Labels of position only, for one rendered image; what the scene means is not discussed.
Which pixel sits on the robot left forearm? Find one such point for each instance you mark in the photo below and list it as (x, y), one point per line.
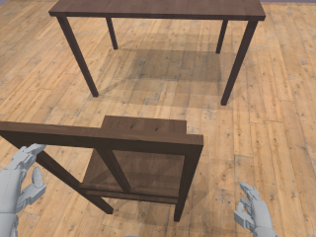
(8, 224)

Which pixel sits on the robot left hand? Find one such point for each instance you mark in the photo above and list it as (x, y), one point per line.
(13, 175)

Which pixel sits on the robot right forearm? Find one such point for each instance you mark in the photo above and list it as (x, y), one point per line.
(264, 232)

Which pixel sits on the chair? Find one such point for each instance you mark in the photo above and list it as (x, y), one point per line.
(143, 159)

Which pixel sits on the robot right hand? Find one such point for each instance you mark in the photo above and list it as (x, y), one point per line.
(258, 214)

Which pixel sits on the table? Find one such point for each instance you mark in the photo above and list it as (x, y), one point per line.
(215, 10)

